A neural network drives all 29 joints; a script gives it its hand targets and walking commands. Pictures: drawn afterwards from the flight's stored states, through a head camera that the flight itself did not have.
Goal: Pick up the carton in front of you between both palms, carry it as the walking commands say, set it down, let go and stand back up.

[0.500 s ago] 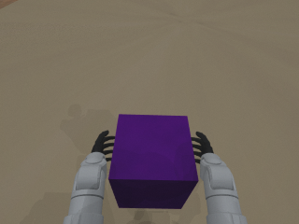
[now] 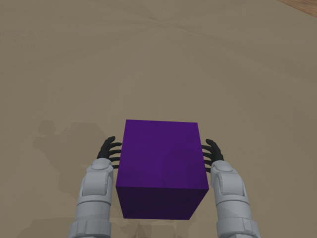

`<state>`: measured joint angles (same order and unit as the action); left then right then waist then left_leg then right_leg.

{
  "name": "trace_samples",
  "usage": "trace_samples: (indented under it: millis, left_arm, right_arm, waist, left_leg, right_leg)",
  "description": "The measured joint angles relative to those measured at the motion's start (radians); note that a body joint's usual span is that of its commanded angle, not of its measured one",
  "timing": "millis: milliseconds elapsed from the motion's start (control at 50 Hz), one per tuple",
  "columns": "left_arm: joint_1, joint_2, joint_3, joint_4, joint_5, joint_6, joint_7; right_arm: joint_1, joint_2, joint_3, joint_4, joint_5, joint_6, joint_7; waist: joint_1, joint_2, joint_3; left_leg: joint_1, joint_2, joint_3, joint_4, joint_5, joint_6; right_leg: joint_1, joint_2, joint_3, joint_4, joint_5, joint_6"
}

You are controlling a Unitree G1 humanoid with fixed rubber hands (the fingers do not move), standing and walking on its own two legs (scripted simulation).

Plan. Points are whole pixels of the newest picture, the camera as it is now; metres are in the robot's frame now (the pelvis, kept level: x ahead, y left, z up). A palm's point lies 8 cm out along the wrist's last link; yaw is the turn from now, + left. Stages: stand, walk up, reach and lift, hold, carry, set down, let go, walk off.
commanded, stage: hold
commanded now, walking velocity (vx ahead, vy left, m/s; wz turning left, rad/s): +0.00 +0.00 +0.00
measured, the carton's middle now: (159, 172) +0.31 +0.00 -0.05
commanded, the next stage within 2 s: set down in 0.34 s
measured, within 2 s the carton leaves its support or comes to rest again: neither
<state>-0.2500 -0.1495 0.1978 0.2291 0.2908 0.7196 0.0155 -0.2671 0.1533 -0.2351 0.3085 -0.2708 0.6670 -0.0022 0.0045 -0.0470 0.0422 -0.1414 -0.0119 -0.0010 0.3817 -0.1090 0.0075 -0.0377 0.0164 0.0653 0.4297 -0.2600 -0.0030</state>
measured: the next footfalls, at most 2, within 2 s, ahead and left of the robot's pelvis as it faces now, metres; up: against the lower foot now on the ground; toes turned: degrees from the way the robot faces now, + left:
none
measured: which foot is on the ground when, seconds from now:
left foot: down 0.00-1.00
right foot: down 0.00-1.00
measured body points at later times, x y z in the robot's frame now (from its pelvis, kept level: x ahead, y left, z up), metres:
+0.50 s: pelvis +0.02 +0.02 +0.00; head -0.02 +0.04 +0.45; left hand +0.33 +0.16 +0.03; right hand +0.32 -0.15 +0.03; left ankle +0.07 +0.11 -0.74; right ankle +0.00 -0.12 -0.74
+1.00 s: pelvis -0.02 -0.01 -0.06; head +0.21 +0.02 +0.32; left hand +0.38 +0.17 -0.16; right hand +0.39 -0.14 -0.16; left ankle +0.07 +0.12 -0.74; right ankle +0.00 -0.12 -0.74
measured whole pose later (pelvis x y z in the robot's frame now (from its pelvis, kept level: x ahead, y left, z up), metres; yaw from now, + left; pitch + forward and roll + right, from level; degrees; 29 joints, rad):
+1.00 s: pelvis -0.02 -0.01 -0.06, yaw -1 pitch +26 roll -1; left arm -0.63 -0.09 0.42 0.50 0.28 0.20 -0.03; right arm -0.61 0.17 -0.39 0.52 -0.23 0.17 -0.08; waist 0.03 -0.05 0.06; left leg -1.09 -0.02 -0.09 0.85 -0.22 -0.03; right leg -0.99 0.09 0.07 0.91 -0.38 -0.01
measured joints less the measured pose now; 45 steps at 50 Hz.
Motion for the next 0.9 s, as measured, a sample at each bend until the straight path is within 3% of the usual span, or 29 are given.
trace_samples:
  millis: [280,520,740,820,900]
  left_arm:
    - [-0.026,-0.006,0.024,0.033,0.006,0.003,-0.009]
    - [-0.078,-0.020,0.078,0.094,0.028,-0.025,-0.014]
    - [-0.294,-0.015,0.277,0.296,0.142,-0.261,-0.070]
    - [-0.327,0.007,0.280,0.306,0.124,-0.382,-0.072]
    - [-0.350,0.033,0.262,0.303,0.070,-0.479,-0.063]
  right_arm:
    - [-0.021,0.005,-0.034,0.026,-0.015,0.004,0.015]
    - [-0.072,0.020,-0.076,0.072,-0.050,-0.008,0.012]
    - [-0.271,0.082,-0.276,0.234,-0.178,-0.235,0.004]
    - [-0.305,0.077,-0.264,0.241,-0.149,-0.351,-0.018]
    - [-0.321,0.056,-0.217,0.236,-0.071,-0.443,-0.050]
  waist:
    - [0.003,-0.006,-0.021]
    - [0.007,-0.004,-0.020]
    - [0.029,-0.008,0.043]
    - [0.028,-0.001,0.070]
    - [0.027,0.002,0.072]
  left_leg:
    - [0.015,-0.026,0.009,-0.003,-0.016,0.024]
    - [-0.001,-0.028,-0.001,0.005,-0.032,0.020]
    - [-0.297,-0.012,-0.038,0.185,-0.077,-0.007]
    - [-0.490,-0.008,-0.062,0.262,-0.079,-0.019]
    - [-0.699,-0.007,-0.080,0.345,-0.085,-0.027]
  right_leg:
    - [0.009,-0.010,0.053,-0.017,0.000,0.012]
    - [-0.006,-0.005,0.060,-0.011,-0.012,0.017]
    - [-0.301,0.031,0.029,0.184,-0.071,0.001]
    - [-0.490,0.046,0.008,0.264,-0.080,-0.006]
    - [-0.699,0.058,-0.004,0.352,-0.091,-0.007]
